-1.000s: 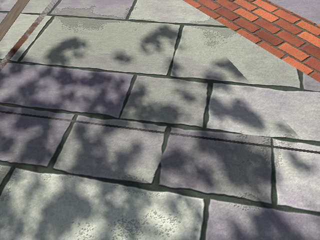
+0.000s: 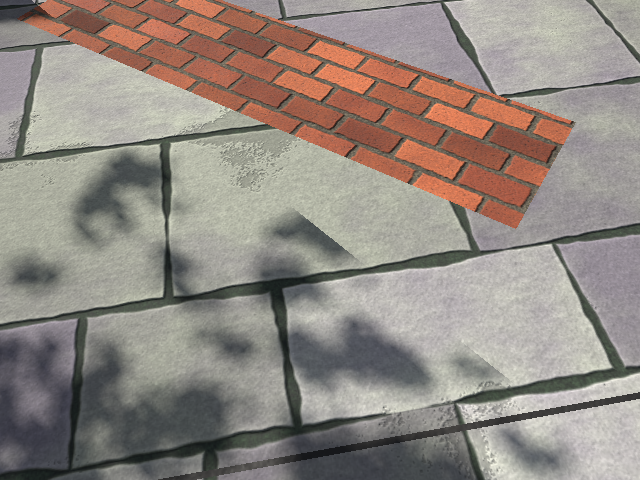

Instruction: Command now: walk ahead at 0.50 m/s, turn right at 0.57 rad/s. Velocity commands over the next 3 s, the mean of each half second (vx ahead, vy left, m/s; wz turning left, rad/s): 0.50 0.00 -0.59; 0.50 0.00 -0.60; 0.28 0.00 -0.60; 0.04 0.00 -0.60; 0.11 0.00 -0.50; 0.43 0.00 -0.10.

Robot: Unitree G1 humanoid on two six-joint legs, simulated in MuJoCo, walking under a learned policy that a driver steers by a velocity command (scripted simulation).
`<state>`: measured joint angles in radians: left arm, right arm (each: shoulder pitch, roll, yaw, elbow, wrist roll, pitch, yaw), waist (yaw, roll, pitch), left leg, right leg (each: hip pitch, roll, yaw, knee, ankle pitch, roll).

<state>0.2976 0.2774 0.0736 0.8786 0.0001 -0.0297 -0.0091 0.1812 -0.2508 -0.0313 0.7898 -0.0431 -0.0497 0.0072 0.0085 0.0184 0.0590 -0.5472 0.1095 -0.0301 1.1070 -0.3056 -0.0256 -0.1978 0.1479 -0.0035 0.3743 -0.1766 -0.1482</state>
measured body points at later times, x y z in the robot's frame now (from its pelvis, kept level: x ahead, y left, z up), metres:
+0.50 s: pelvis +0.28 +0.04 +0.00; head +0.31 +0.05 +0.45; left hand +0.43 +0.29 -0.13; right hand +0.32 -0.25 -0.10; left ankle +0.33 +0.13 -0.74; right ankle +0.20 -0.05 -0.66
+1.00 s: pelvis +0.49 -0.11 -0.01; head +0.52 -0.14 +0.44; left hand +0.75 +0.05 -0.11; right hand +0.41 -0.38 -0.13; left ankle +0.53 +0.06 -0.65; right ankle +0.50 -0.17 -0.74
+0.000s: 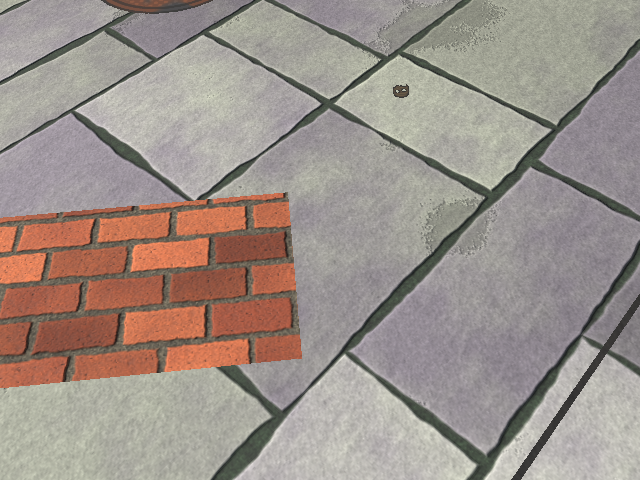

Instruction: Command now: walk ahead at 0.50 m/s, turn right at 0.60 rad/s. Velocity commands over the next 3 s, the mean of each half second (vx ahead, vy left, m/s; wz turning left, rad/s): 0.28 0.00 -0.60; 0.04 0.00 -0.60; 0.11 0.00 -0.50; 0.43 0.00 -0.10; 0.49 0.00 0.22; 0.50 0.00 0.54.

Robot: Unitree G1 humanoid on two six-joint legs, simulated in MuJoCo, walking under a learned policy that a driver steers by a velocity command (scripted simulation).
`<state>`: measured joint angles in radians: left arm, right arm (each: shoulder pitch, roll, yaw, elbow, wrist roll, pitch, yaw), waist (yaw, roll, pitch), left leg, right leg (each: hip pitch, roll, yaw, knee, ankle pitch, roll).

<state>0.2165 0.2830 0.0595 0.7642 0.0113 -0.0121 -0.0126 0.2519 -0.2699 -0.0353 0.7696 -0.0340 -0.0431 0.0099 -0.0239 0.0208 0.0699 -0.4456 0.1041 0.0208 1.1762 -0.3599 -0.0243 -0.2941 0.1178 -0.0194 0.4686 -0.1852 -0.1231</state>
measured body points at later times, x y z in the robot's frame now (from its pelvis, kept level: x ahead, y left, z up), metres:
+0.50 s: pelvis +0.21 +0.03 +0.00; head +0.26 +0.03 +0.44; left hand +0.37 +0.29 -0.13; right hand +0.30 -0.27 -0.09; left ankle +0.33 +0.09 -0.73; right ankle +0.11 -0.05 -0.64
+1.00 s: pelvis +0.21 -0.01 +0.01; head +0.22 -0.05 +0.46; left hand +0.48 +0.15 -0.08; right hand +0.15 -0.30 -0.12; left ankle +0.30 +0.11 -0.67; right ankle +0.18 -0.08 -0.74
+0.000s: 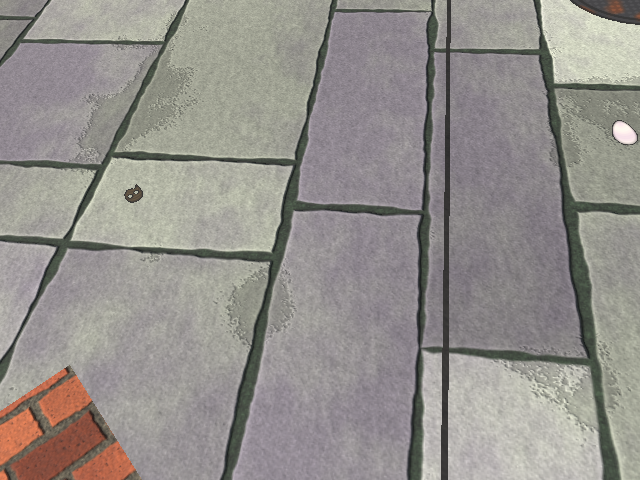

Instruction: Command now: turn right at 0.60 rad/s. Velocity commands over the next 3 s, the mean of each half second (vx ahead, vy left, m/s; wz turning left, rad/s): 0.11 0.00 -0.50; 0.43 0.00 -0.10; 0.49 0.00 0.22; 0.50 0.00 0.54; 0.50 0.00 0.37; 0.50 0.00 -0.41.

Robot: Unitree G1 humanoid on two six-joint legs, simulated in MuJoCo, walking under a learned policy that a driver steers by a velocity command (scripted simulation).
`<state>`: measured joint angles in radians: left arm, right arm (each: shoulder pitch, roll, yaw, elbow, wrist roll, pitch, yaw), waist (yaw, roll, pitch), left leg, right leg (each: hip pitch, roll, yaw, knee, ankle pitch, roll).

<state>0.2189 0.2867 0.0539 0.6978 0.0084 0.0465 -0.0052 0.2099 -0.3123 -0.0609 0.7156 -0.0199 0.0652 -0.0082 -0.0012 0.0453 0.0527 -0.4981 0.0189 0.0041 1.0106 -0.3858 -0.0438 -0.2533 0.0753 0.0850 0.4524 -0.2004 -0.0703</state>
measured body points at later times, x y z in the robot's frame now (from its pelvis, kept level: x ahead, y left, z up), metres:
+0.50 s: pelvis +0.03 +0.02 +0.01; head +0.04 +0.04 +0.46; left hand +0.20 +0.27 -0.12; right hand +0.02 -0.27 -0.10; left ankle +0.02 +0.13 -0.74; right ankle +0.00 -0.12 -0.67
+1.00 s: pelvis +0.20 -0.08 +0.00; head +0.21 -0.10 +0.45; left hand +0.27 +0.17 -0.13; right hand +0.24 -0.37 -0.13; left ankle +0.33 +0.03 -0.68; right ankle +0.11 -0.13 -0.74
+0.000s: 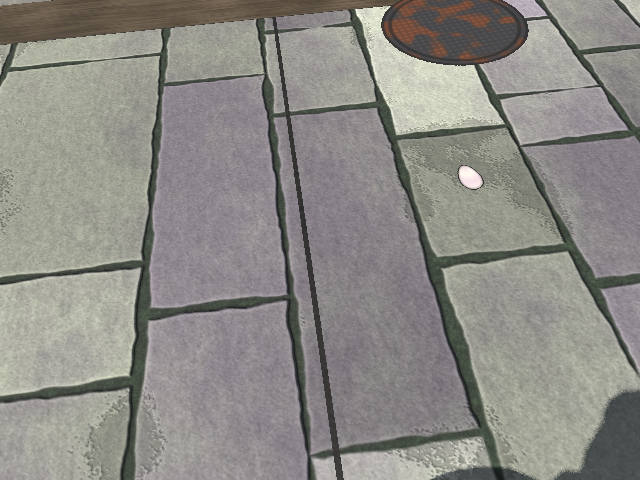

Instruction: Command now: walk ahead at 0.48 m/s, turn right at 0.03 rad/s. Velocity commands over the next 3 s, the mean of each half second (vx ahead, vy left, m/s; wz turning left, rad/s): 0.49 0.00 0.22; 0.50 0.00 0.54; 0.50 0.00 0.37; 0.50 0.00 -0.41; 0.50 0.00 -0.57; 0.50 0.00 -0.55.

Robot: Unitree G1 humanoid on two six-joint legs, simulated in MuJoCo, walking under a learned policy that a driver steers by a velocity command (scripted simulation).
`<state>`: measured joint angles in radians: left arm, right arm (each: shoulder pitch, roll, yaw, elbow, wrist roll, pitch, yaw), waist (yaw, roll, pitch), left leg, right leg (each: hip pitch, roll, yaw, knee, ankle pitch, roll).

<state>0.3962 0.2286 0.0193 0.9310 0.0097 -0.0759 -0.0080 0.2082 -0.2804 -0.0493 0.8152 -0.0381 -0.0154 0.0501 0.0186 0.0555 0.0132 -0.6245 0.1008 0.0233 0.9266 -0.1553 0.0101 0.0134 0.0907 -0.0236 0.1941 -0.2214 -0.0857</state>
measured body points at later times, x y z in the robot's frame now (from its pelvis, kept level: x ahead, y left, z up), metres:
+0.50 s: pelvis +0.28 +0.05 +0.00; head +0.30 +0.06 +0.45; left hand +0.39 +0.31 -0.12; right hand +0.30 -0.22 -0.13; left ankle +0.26 +0.10 -0.75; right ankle +0.41 -0.12 -0.68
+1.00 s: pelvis +0.56 +0.05 +0.00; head +0.59 +0.05 +0.45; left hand +0.49 +0.32 -0.12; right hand +0.78 -0.15 -0.12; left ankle +0.53 +0.19 -0.66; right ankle +0.58 -0.04 -0.75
